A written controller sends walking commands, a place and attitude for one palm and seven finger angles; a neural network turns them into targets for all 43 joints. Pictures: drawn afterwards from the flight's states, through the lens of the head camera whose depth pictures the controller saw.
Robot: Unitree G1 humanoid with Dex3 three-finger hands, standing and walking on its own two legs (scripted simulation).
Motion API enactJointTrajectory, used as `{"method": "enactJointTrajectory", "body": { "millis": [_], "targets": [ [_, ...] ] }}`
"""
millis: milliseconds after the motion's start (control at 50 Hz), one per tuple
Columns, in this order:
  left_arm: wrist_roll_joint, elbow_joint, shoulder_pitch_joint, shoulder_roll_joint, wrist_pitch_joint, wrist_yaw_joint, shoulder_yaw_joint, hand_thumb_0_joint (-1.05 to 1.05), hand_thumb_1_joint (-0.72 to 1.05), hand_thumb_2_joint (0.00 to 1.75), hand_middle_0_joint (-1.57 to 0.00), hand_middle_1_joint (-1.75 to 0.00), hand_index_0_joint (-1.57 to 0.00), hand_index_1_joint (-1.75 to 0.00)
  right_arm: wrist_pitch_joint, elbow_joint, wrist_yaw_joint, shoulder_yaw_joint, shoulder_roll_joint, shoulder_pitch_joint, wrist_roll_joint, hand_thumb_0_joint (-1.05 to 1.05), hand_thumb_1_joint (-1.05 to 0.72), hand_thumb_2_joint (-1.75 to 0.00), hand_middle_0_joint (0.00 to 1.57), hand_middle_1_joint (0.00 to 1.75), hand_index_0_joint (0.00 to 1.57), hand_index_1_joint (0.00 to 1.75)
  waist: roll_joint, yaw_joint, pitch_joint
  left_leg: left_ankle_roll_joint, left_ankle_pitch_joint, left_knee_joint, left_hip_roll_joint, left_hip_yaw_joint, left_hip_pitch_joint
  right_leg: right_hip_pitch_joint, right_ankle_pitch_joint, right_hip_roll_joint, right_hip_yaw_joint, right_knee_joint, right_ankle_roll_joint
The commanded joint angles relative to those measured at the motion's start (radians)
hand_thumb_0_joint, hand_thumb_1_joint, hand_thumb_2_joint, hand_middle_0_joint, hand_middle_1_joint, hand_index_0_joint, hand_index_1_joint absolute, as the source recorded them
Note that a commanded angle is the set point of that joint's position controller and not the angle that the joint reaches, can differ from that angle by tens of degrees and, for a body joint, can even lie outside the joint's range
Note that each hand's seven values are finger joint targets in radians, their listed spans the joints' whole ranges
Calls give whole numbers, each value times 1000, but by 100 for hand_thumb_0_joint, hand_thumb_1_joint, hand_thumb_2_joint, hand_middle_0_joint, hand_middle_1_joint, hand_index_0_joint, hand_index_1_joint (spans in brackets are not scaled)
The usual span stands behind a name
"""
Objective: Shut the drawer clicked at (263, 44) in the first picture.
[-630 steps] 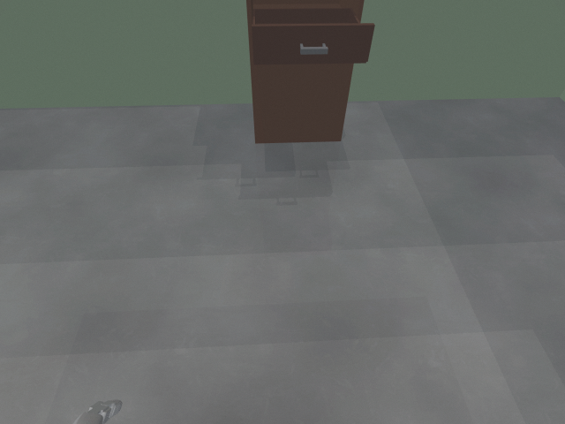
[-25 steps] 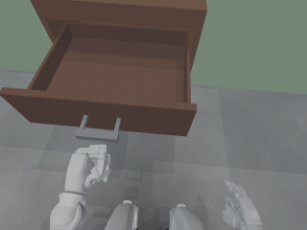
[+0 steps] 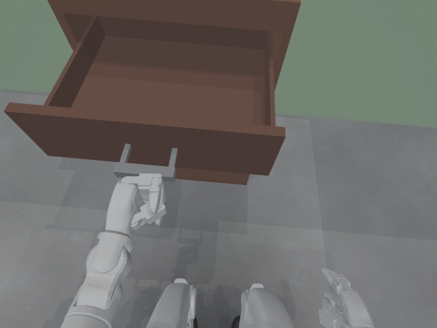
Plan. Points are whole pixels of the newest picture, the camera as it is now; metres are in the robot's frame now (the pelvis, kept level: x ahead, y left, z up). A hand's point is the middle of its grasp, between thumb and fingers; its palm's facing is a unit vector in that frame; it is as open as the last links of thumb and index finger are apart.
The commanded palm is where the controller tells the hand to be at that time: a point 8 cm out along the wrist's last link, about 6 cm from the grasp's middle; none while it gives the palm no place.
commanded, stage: push the drawer shut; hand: left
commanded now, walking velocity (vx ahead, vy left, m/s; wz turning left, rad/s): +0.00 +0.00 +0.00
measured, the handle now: (148, 162) +0.40 +0.14 +0.03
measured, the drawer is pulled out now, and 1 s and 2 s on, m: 0.27 0.15 0.03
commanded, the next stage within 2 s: none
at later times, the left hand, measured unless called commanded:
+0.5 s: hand (171, 166) +0.40 +0.10 +0.02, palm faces -0.10 -0.99 -0.04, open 3.2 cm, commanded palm +0.39 +0.16 +0.03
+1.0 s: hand (176, 143) +0.45 +0.10 +0.02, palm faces -0.06 -1.00 -0.05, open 3.2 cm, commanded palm +0.44 +0.15 +0.03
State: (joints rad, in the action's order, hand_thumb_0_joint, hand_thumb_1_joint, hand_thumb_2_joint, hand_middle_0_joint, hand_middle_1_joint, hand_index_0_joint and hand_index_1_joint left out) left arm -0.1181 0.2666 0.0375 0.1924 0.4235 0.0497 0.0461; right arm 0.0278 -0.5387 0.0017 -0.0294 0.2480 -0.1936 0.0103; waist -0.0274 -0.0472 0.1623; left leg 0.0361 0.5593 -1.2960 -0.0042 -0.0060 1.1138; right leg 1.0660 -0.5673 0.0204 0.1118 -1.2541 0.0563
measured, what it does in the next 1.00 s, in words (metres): stands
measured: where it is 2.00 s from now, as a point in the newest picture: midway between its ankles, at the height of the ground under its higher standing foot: outside the picture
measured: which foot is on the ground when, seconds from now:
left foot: down 0.00-1.00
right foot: down 0.00-1.00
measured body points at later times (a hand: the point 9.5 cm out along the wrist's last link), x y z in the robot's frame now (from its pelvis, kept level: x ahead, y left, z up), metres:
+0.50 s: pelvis +0.00 +0.01 +0.00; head +0.12 +0.02 +0.44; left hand +0.40 +0.16 +0.03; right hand +0.11 -0.25 -0.11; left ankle +0.03 +0.10 -0.62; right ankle +0.02 -0.09 -0.62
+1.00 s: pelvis +0.00 +0.00 +0.00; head +0.13 +0.01 +0.43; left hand +0.45 +0.15 +0.03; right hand +0.07 -0.26 -0.12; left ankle +0.03 +0.10 -0.62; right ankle +0.02 -0.09 -0.62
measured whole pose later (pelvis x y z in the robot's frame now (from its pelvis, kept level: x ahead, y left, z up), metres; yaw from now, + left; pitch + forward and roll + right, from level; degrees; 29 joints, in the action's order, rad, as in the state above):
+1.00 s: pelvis +0.00 +0.00 +0.00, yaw -1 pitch +24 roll -2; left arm -0.07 0.88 0.61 0.22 0.51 0.00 -0.13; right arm -0.03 -0.62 0.03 -0.02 0.25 -0.26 -0.01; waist -0.03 -0.12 0.15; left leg 0.04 0.54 -1.27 0.00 0.02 1.16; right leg 1.13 -0.54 0.03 0.09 -1.24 0.05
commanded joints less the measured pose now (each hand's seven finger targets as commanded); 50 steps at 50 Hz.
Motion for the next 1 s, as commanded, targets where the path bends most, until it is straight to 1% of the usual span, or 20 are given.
{"method": "enactJointTrajectory", "body": {
  "millis": [0,80,140,200,220,260,300,360,400,560,580,600,620,660,700,720,760,840,900,980],
  "targets": [
    [-15,-182,349,41,54,-27,-43,0,90,90,-140,-160,-140,-160,37,112,-11,58,143,-7,-1,0,-90,-90,20,30,20,30,-28,-52,363,-2,-224,180,11,-70,-285,-147,193,-14,-90,196,-27],
    [-10,-117,417,71,46,-40,-76,0,90,90,-140,-160,-140,-160,29,102,-13,59,150,-18,0,0,-90,-90,20,30,20,30,-13,-52,365,-3,-212,187,11,-72,-280,-148,181,-12,-89,201,-26],
    [-6,-83,497,47,51,-49,-59,0,90,90,-140,-160,-140,-160,24,93,-11,59,146,-24,-1,0,-90,-90,20,30,20,30,-32,-59,374,-5,-208,191,10,-73,-295,-138,179,-14,-89,201,-26],
    [-1,-23,553,69,55,-56,-85,0,90,90,-140,-160,-140,-160,17,79,-11,59,150,-38,-2,0,-90,-90,20,30,20,30,-3,-70,375,-5,-208,193,11,-75,-291,-139,181,-11,-88,204,-28],
    [-1,-2,544,78,57,-57,-103,0,90,90,-140,-160,-140,-160,14,78,-10,61,151,-40,-4,0,-90,-90,20,30,20,30,-6,-57,383,-7,-209,195,10,-72,-285,-148,180,-11,-90,202,-27],
    [-2,13,588,58,63,-57,-88,0,90,90,-140,-160,-140,-160,12,73,-7,62,149,-47,-4,0,-90,-90,20,30,20,30,-13,-66,394,-6,-222,193,9,-70,-299,-148,195,-12,-90,204,-28],
    [3,55,595,92,68,-57,-124,0,90,90,-140,-160,-140,-160,5,68,-5,62,154,-60,-6,0,-90,-90,20,30,20,30,-11,-62,406,-9,-243,195,12,-72,-302,-148,211,-8,-88,196,-26],
    [3,76,617,79,76,-60,-121,0,90,90,-140,-160,-140,-160,-2,66,2,65,152,-72,-7,0,-90,-90,20,30,20,30,-31,-57,418,-14,-269,202,12,-73,-324,-154,231,-7,-86,194,-24],
    [9,99,643,66,80,-62,-112,0,90,90,-140,-160,-140,-160,-7,61,5,67,154,-85,-9,0,-90,-90,20,30,20,30,-41,-67,428,-14,-305,200,16,-78,-347,-135,257,-4,-81,186,-24],
    [15,185,726,96,110,-69,-156,0,90,90,-140,-160,-140,-160,-26,41,12,72,151,-114,-13,0,-90,-90,20,30,20,30,8,-81,414,-8,-299,187,10,-51,-281,-187,295,-2,-101,196,-30],
    [18,196,752,116,115,-69,-166,0,90,90,-140,-160,-140,-160,-27,38,10,71,155,-120,-13,0,-90,-90,20,30,20,30,4,-84,410,-8,-303,186,10,-57,-281,-177,295,-1,-98,188,-27],
    [21,188,783,108,123,-68,-162,0,90,90,-140,-160,-140,-160,-26,34,12,73,152,-124,-15,0,-90,-90,20,30,20,30,-30,-86,431,-9,-315,183,10,-54,-300,-166,304,-2,-99,185,-28],
    [23,197,778,109,128,-69,-167,0,90,90,-140,-160,-140,-160,-28,29,13,74,153,-128,-15,0,-90,-90,20,30,20,30,-34,-79,442,-14,-328,187,13,-61,-320,-159,305,-2,-94,180,-26],
    [22,217,797,85,130,-69,-150,0,90,90,-140,-160,-140,-160,-31,25,17,77,151,-134,-17,0,-90,-90,20,30,20,30,-32,-89,451,-12,-337,181,12,-58,-327,-157,314,-2,-96,183,-28],
    [26,220,839,118,136,-73,-176,0,90,90,-140,-160,-140,-160,-33,19,15,77,156,-147,-19,0,-90,-90,20,30,20,30,-49,-92,468,-15,-365,180,15,-63,-343,-151,335,-1,-93,175,-27],
    [24,217,843,105,138,-72,-166,0,90,90,-140,-160,-140,-160,-35,15,17,79,152,-147,-19,0,-90,-90,20,30,20,30,-64,-92,488,-14,-378,175,14,-58,-357,-155,348,-1,-97,176,-28],
    [25,252,854,118,136,-71,-181,0,90,90,-140,-160,-140,-160,-38,12,17,79,153,-152,-20,0,-90,-90,20,30,20,30,-26,-98,475,-12,-363,173,13,-53,-324,-177,351,-1,-101,183,-30],
    [30,319,944,150,142,-68,-209,0,90,90,-140,-160,-140,-160,-39,-1,15,75,153,-164,-20,0,-90,-90,20,30,20,30,-4,-116,448,-5,-305,165,8,-45,-268,-181,315,3,-112,194,-34],
    [37,346,1024,147,158,-63,-202,0,90,90,-140,-160,-140,-160,-36,-5,14,72,151,-175,-23,0,-90,-90,20,30,20,30,-49,-124,460,-4,-297,164,5,-47,-280,-158,300,5,-116,191,-33],
    [31,409,1071,204,165,-54,-253,0,90,90,-140,-160,-140,-160,-36,-16,12,71,158,-193,-26,0,-90,-90,20,30,20,30,-34,-132,476,0,-295,152,4,-42,-254,-176,307,8,-123,189,-33]
  ]
}}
